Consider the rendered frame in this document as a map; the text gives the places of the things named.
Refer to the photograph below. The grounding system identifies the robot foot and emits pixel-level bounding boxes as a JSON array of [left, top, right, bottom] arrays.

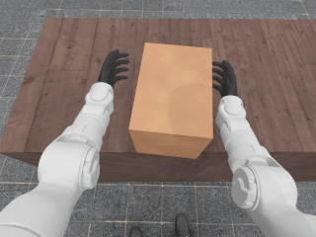
[[128, 226, 143, 237], [175, 213, 190, 237]]

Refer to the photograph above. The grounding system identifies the carton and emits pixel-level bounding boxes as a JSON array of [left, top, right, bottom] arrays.
[[128, 42, 213, 159]]

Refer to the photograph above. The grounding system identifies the right robot hand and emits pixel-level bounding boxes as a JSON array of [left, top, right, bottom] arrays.
[[211, 59, 238, 99]]

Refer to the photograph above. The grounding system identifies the right robot upper arm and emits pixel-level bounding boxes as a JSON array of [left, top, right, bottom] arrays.
[[230, 164, 316, 237]]

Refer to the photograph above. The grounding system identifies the left robot hand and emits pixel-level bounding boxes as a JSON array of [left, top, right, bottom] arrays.
[[97, 49, 129, 88]]

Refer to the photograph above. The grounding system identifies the robot right forearm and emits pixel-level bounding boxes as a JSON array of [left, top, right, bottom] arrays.
[[215, 95, 297, 200]]

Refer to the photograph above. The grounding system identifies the pedestal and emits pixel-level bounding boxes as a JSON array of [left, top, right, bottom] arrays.
[[0, 18, 316, 183]]

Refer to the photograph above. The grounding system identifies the left robot upper arm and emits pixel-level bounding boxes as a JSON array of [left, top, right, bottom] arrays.
[[0, 141, 100, 237]]

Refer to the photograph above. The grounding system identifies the robot left foot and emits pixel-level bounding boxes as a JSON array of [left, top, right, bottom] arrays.
[[128, 226, 143, 237]]

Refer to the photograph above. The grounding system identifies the robot right foot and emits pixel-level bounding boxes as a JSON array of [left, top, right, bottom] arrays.
[[175, 213, 190, 237]]

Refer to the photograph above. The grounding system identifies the robot left forearm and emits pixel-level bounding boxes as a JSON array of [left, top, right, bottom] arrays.
[[38, 82, 114, 180]]

